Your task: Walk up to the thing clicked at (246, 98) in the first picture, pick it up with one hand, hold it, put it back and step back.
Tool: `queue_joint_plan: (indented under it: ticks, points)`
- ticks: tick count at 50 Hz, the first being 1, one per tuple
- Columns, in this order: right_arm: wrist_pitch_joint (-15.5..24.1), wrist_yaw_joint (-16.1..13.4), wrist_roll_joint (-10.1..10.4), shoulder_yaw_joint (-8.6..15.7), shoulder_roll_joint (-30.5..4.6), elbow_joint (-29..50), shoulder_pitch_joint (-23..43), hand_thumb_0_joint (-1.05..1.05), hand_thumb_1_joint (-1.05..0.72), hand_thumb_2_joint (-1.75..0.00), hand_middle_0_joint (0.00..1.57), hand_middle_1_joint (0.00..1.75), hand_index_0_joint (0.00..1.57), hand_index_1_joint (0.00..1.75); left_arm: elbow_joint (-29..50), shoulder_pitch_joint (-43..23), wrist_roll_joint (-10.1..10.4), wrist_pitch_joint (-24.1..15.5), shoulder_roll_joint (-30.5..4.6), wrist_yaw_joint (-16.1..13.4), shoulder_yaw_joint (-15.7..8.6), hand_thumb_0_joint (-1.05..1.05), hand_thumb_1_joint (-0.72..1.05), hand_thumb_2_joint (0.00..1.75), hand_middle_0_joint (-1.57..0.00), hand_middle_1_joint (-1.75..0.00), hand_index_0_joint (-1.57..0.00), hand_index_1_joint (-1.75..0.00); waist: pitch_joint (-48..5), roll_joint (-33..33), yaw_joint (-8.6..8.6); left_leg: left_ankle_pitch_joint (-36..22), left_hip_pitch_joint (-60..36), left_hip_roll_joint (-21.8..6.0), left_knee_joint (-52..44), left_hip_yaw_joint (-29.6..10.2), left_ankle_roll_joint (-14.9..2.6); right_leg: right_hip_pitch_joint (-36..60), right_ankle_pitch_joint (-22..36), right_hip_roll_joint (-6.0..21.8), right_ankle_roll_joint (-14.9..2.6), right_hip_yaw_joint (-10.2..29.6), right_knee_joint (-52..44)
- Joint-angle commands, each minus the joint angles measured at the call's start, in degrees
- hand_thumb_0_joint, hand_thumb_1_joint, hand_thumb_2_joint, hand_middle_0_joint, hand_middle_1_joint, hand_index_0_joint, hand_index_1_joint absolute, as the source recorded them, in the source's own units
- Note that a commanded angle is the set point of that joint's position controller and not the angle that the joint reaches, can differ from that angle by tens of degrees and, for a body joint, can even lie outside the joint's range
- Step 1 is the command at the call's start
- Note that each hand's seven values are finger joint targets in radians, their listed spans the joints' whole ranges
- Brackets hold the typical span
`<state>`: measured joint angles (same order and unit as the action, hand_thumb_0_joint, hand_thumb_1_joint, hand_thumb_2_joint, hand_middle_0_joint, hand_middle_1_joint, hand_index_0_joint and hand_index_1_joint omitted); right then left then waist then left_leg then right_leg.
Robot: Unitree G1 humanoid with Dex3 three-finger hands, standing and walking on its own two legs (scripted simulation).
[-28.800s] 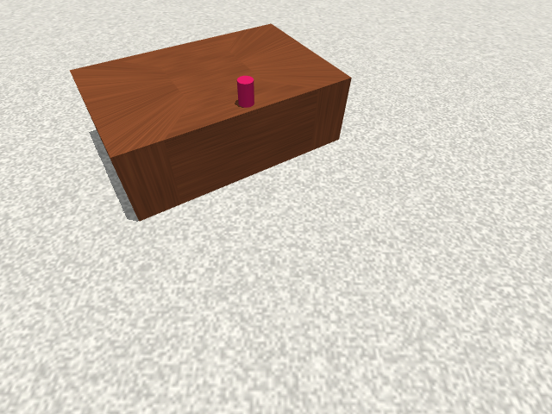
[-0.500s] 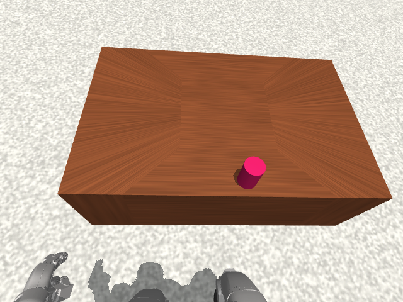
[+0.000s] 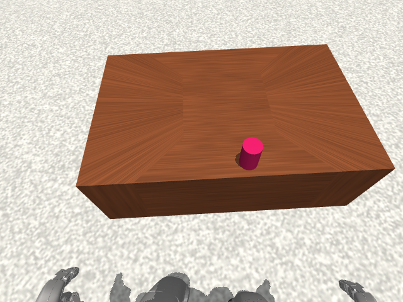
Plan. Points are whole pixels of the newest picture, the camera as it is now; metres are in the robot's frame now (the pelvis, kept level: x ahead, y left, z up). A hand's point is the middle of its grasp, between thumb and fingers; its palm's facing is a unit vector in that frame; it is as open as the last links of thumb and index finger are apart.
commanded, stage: step back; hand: right
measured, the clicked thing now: (250, 154) +0.61 -0.14 -0.32
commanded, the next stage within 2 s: none
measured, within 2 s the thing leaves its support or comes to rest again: neither
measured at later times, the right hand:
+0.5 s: hand out of the picture -0.02 -0.29 -0.14, palm faces -0.01 +0.90 -0.43, open 7.4 cm
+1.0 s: hand out of the picture -0.20 -0.29 -0.14, palm faces -0.07 +0.91 -0.40, open 7.4 cm
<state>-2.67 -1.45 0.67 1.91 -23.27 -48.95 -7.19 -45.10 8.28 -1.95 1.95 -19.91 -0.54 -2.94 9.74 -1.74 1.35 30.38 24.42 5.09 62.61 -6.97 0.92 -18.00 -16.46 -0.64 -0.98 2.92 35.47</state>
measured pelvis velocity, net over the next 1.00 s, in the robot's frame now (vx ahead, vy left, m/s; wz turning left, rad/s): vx -0.29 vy -0.03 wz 0.01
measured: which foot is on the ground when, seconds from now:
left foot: up 0.00-0.10, down 0.12-0.52, up 0.54-0.80, down 0.82-1.00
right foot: down 0.00-0.14, up 0.16-0.48, down 0.50-0.84, up 0.86-1.00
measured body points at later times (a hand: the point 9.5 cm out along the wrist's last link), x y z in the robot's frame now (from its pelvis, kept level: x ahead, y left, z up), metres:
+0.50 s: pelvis -0.14 -0.02 -0.01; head -0.08 -0.01 +0.43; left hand -0.05 +0.31 -0.13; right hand -0.02 -0.34 -0.11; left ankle -0.04 +0.13 -0.73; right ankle -0.18 -0.15 -0.73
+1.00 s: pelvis -0.29 -0.03 +0.00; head -0.24 -0.02 +0.44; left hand -0.16 +0.29 -0.12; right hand -0.20 -0.34 -0.11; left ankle -0.24 +0.09 -0.73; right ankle -0.31 -0.16 -0.65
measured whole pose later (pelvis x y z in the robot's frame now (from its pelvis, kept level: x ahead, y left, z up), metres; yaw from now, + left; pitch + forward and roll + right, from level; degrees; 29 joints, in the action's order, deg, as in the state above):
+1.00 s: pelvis -0.29 -0.03 +0.00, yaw +1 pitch -2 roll -1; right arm -1.8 -0.3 -2.0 1.7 -20.9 -49.5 -10.1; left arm -46.2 6.1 -0.8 3.9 -23.0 -0.6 -3.7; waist 9.3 1.1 0.0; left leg 14.3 19.5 -0.4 35.8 -1.6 -1.0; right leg -26.2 -30.9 -5.2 -0.3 6.4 66.8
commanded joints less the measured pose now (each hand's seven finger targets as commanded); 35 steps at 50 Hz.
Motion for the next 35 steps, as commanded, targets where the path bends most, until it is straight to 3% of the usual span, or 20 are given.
queue_joint_plan:
  ticks: [1, 3, 4, 5, 6, 7, 8, 9, 11, 15, 18, 21, 23, 24, 25, 26, 27, 28, 30, 35]
  points:
    - [1.7, -0.6, -1.0, 2.8, -9.1, 4.0, -2.6, 0.00, -0.90, -0.90, 0.20, 0.30, 0.20, 0.30, 5.5, 1.6, 0.0, -0.8, -14.7, -1.5, -4.6, 0.00, 0.90, 0.90, -0.20, -0.30, -0.20, -0.30, -12.4, 12.4, 1.14, -1.6, 0.0, -3.4, -17.4, 3.5, -0.27, 13.9, 35.8, 12.3, -11.03, 10.4, -3.7]
    - [2.0, -0.2, -1.6, 3.5, -8.9, 2.8, -5.7, 0.00, -0.90, -0.90, 0.20, 0.30, 0.20, 0.30, 6.3, -0.5, 0.5, -0.4, -15.6, -1.1, -4.5, 0.00, 0.90, 0.90, -0.20, -0.30, -0.20, -0.30, -13.7, 12.5, -0.62, -7.8, -6.3, -3.3, -27.0, 7.0, -1.13, 11.1, 29.5, 11.3, -9.50, 9.8, -1.3]
    - [2.2, 0.1, -1.9, 3.9, -9.1, 2.0, -7.5, 0.00, -0.90, -0.90, 0.20, 0.30, 0.20, 0.30, 6.8, -1.9, 0.7, 0.0, -15.8, -0.8, -4.3, 0.00, 0.90, 0.90, -0.20, -0.30, -0.20, -0.30, -14.0, 11.4, -2.03, -15.6, -11.6, -3.0, -33.7, 8.2, -1.65, 7.0, 25.0, 10.5, -7.79, 9.0, 0.0]
    - [2.5, 0.1, -2.3, 4.5, -10.2, 2.2, -7.0, 0.00, -0.90, -0.90, 0.20, 0.30, 0.20, 0.30, 6.9, -0.9, 0.8, 0.3, -14.4, -0.6, -3.8, 0.00, 0.90, 0.90, -0.20, -0.30, -0.20, -0.30, -13.5, 8.5, -1.72, -20.8, -14.5, -5.6, -36.9, 3.7, -2.79, 2.4, 17.5, 8.4, -5.34, 8.8, 2.0]
    - [2.7, 0.2, -3.3, 5.6, -14.8, 3.1, -6.1, 0.00, -0.90, -0.90, 0.20, 0.30, 0.20, 0.30, 7.3, 0.3, 1.0, 0.4, -12.1, -0.5, -3.3, 0.00, 0.90, 0.90, -0.20, -0.30, -0.20, -0.30, -14.1, -2.7, -1.61, -27.3, -18.1, -17.5, -39.5, -12.4, -7.43, -7.3, 2.6, 1.5, -2.18, 6.2, 10.9]
    - [2.5, 0.8, -2.6, 6.5, -20.2, 4.1, -4.6, 0.00, -0.90, -0.90, 0.20, 0.30, 0.20, 0.30, 7.7, -3.9, 1.0, 0.3, -13.4, -1.3, -4.2, 0.00, 0.90, 0.90, -0.20, -0.30, -0.20, -0.30, -12.7, -12.4, -4.35, -33.7, -9.6, -28.2, -44.2, -23.7, -16.55, -7.9, -20.9, -5.8, -0.12, 2.4, 23.7]
    - [2.8, 0.6, -2.8, 6.8, -20.2, 3.9, -3.4, 0.00, -0.90, -0.90, 0.20, 0.30, 0.20, 0.30, 6.7, -4.8, 0.2, 0.4, -14.3, -1.8, -4.8, 0.00, 0.90, 0.90, -0.20, -0.30, -0.20, -0.30, -11.2, -9.3, -4.55, -31.4, -6.1, -30.1, -44.9, -27.1, -19.34, -7.6, -22.2, -6.2, 0.00, 8.6, 33.2]
    - [3.1, 0.3, -2.6, 5.9, -16.9, 4.2, -1.0, 0.00, -0.90, -0.90, 0.20, 0.30, 0.20, 0.30, 5.7, -3.0, 0.6, 0.6, -14.2, -1.7, -4.7, 0.00, 0.90, 0.90, -0.20, -0.30, -0.20, -0.30, -10.3, -2.9, -2.14, -35.2, -8.1, -26.0, -42.2, -18.5, -16.66, -9.9, -18.8, -6.3, -0.28, 10.7, 36.7]
    - [3.2, -0.2, -2.8, 4.8, -13.3, 5.1, 2.3, 0.00, -0.90, -0.90, 0.20, 0.30, 0.20, 0.30, 3.4, 2.3, 1.3, 0.6, -13.4, -1.2, -5.0, 0.00, 0.90, 0.90, -0.20, -0.30, -0.20, -0.30, -8.4, -4.2, 1.24, -36.9, -8.9, -20.5, -40.0, -9.5, -13.19, -11.5, -13.2, -6.2, 0.15, 10.2, 39.9]
    - [3.2, -0.4, -2.3, 4.8, -11.8, 5.5, -1.4, 0.00, -0.90, -0.90, 0.20, 0.30, 0.20, 0.30, 3.1, 4.0, 0.4, 0.3, -12.8, -0.5, -5.3, 0.00, 0.90, 0.90, -0.20, -0.30, -0.20, -0.30, -11.6, -5.9, -0.85, -41.8, -18.5, -19.5, -36.8, -6.2, -14.66, -12.3, -12.2, -5.4, 2.97, 7.6, 35.1]
    - [2.9, -0.5, -2.2, 5.2, -13.0, 5.7, -3.0, 0.00, -0.90, -0.90, 0.20, 0.30, 0.20, 0.30, 4.0, 2.6, 0.5, 0.1, -12.3, -0.1, -4.8, 0.00, 0.90, 0.90, -0.20, -0.30, -0.20, -0.30, -12.9, -7.7, -2.68, -40.1, -21.1, -20.8, -35.6, -5.6, -15.77, -9.6, -13.9, -3.1, 3.58, 5.1, 23.1]
    - [2.1, -0.2, -2.7, 5.5, -14.2, 6.8, -1.0, 0.00, -0.90, -0.90, 0.20, 0.30, 0.20, 0.30, 2.1, 5.3, 0.6, -0.2, -12.0, 0.1, -4.6, 0.00, 0.90, 0.90, -0.20, -0.30, -0.20, -0.30, -14.6, -10.4, -1.97, -36.3, -16.3, -19.7, -33.7, -4.2, -13.24, -0.8, -11.6, -0.7, 2.20, 0.2, 7.5]
    - [1.2, 0.0, -2.2, 5.5, -15.4, 7.1, 1.0, 0.00, -0.90, -0.90, 0.20, 0.30, 0.20, 0.30, -1.0, 11.0, 0.4, -0.5, -11.5, 0.3, -4.6, 0.00, 0.90, 0.90, -0.20, -0.30, -0.20, -0.30, -16.0, -10.6, 0.71, -31.6, -10.9, -18.4, -30.9, -2.5, -11.14, 8.0, -1.0, -1.0, 0.73, -3.4, -7.1]
    - [0.7, 0.2, -1.8, 4.9, -14.0, 7.0, 0.6, 0.00, -0.90, -0.90, 0.20, 0.30, 0.20, 0.30, -1.8, 12.0, 0.0, -0.8, -12.4, 0.2, -5.1, 0.00, 0.90, 0.90, -0.20, -0.30, -0.20, -0.30, -15.5, -8.4, 1.07, -26.5, -6.9, -16.2, -29.0, -2.0, -8.61, 11.2, 1.8, -1.1, -0.07, -3.3, -11.4]
    - [0.5, 0.3, -1.6, 4.2, -11.3, 7.3, -0.4, 0.00, -0.90, -0.90, 0.20, 0.30, 0.20, 0.30, -1.2, 11.2, -0.9, -1.1, -15.5, 0.3, -5.9, 0.00, 0.90, 0.90, -0.20, -0.30, -0.20, -0.30, -12.7, -0.1, 0.66, -15.2, 2.8, -10.6, -23.3, -1.6, -5.33, 12.4, -2.5, 4.4, -2.01, 8.1, -13.0]
    - [0.9, -0.1, -0.8, 3.5, -8.0, 8.9, 2.0, 0.00, -0.90, -0.90, 0.20, 0.30, 0.20, 0.30, 1.0, 8.2, -0.7, -1.1, -21.9, 0.4, -7.4, 0.00, 0.90, 0.90, -0.20, -0.30, -0.20, -0.30, -9.8, 15.9, 1.71, -0.3, 9.6, 0.4, -12.4, 2.8, -1.51, 6.2, -0.7, 17.1, -9.03, 24.7, -17.9]
    - [0.7, -0.9, -1.4, 4.7, -10.9, 8.2, 3.6, 0.00, -0.90, -0.90, 0.20, 0.30, 0.20, 0.30, 2.7, 4.4, -1.2, -1.2, -25.0, 0.1, -7.7, 0.00, 0.90, 0.90, -0.20, -0.30, -0.20, -0.30, -7.3, 17.8, 3.06, 5.8, 6.0, -1.0, 1.4, -1.5, -0.48, -5.1, 2.4, 25.2, -16.62, 32.7, -19.6]
    - [0.6, -0.9, -1.0, 4.9, -12.3, 7.1, 2.0, 0.00, -0.90, -0.90, 0.20, 0.30, 0.20, 0.30, 3.7, 1.6, -0.5, -1.6, -21.6, -0.2, -6.6, 0.00, 0.90, 0.90, -0.20, -0.30, -0.20, -0.30, -5.7, 12.1, 0.64, 2.6, 4.3, -1.5, 6.9, -5.0, -0.49, -7.4, 7.2, 23.1, -15.35, 27.3, -17.7]
    - [0.9, -0.8, -0.1, 4.2, -10.9, 4.1, -3.4, 0.00, -0.90, -0.90, 0.20, 0.30, 0.20, 0.30, 4.3, -5.0, -0.3, -1.5, -16.9, -0.7, -5.5, 0.00, 0.90, 0.90, -0.20, -0.30, -0.20, -0.30, -5.8, 8.4, -3.22, -2.6, 3.9, 1.3, 7.9, -3.0, -0.88, -4.4, 18.1, 14.6, -10.59, 11.3, -10.9]
    - [1.7, -0.7, -1.2, 3.2, -9.3, 5.0, -3.4, 0.00, -0.90, -0.90, 0.20, 0.30, 0.20, 0.30, 4.4, 0.7, -0.7, -1.0, -15.7, -1.7, -5.2, 0.00, 0.90, 0.90, -0.20, -0.30, -0.20, -0.30, -10.0, 12.8, 0.92, -0.7, 4.5, -2.1, -9.2, 1.8, 0.00, 11.4, 29.4, 14.5, -10.50, 9.1, -4.9]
